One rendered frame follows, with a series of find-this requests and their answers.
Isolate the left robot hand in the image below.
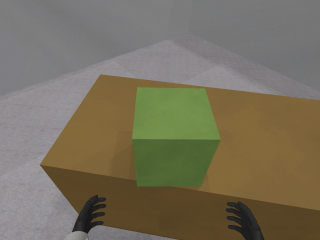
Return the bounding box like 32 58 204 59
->
72 195 107 234

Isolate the pedestal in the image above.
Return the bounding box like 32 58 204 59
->
40 74 320 240

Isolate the right robot hand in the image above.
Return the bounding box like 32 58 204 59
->
226 201 265 240

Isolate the carton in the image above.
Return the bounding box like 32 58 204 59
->
132 87 221 187

